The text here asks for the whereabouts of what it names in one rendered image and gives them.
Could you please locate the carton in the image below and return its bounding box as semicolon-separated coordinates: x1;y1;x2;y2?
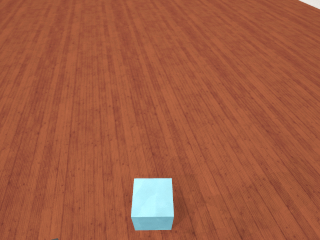
131;178;174;231

